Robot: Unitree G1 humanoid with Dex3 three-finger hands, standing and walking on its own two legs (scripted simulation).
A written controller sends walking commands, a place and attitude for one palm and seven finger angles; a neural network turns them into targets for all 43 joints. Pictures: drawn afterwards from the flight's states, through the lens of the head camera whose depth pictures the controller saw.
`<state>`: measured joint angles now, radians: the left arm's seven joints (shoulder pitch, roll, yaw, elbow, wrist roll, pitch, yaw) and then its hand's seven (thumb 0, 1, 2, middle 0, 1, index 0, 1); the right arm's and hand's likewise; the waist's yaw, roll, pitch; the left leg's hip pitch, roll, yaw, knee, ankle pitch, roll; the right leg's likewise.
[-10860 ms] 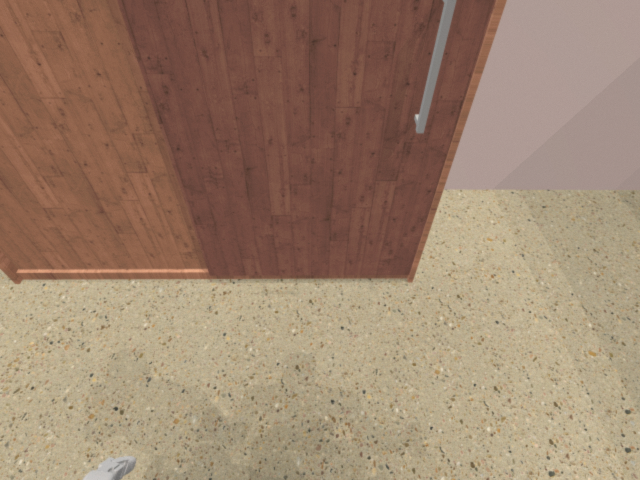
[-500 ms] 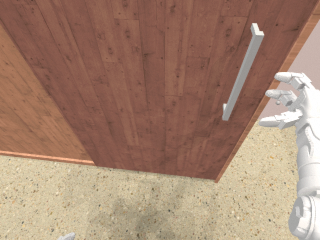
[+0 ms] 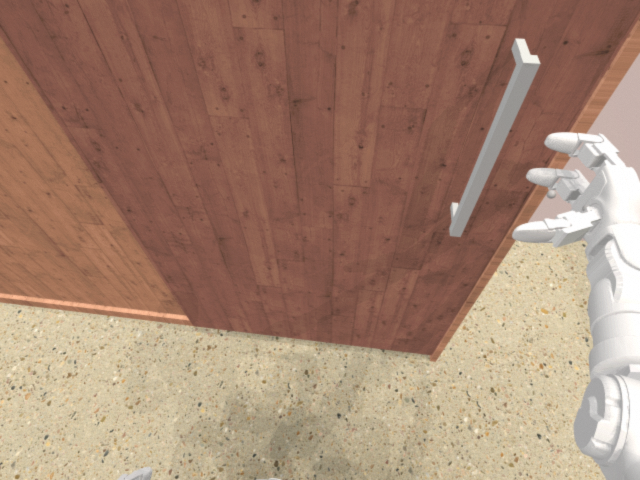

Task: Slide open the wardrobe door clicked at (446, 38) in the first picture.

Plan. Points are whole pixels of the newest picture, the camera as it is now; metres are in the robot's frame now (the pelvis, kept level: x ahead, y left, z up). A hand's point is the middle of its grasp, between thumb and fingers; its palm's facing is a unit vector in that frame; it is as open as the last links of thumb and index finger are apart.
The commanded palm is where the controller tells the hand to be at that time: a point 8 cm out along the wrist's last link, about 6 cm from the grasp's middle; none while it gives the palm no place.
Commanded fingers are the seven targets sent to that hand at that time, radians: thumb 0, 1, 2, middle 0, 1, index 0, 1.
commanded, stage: feel for the door with the fingertips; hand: right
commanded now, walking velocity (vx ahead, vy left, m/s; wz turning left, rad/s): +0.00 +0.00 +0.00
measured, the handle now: (482, 155) +0.53 -0.14 +0.11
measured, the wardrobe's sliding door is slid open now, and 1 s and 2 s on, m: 0.00 0.00 0.00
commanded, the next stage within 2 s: slide the fingers in behind the handle in 0.90 s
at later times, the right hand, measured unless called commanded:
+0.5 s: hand (522, 186) +0.47 -0.18 +0.12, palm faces +0.05 +1.00 +0.01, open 13.9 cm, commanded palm +0.44 -0.23 +0.13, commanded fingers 0.00 0.50 -0.30 0.30 1.20 0.30 1.20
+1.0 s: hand (521, 174) +0.49 -0.18 +0.13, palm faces +0.03 +1.00 +0.00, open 13.7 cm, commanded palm +0.47 -0.23 +0.13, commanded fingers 0.00 0.50 -0.30 0.30 1.20 0.30 1.20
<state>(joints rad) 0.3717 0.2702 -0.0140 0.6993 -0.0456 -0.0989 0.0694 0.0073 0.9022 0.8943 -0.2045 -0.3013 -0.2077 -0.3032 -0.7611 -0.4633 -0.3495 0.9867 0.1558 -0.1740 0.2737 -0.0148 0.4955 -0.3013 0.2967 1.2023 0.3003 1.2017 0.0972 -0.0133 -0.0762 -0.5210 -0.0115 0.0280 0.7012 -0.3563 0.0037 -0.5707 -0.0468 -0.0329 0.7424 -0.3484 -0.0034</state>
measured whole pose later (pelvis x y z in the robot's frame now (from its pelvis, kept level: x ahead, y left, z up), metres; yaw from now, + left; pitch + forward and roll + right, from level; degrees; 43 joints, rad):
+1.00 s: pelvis +0.00 +0.00 +0.00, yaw +0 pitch +12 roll +1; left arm 0.39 0.27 -0.01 0.72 -0.02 -0.11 0.05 0.01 0.90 0.89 -0.20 -0.30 -0.21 -0.30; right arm -0.91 -0.45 -0.34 1.13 0.10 -0.21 0.20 -0.01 0.50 -0.30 0.31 1.21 0.34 1.24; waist 0.13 -0.01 -0.08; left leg -0.59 -0.01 0.03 0.73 -0.36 0.01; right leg -0.64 -0.05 -0.03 0.77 -0.35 0.00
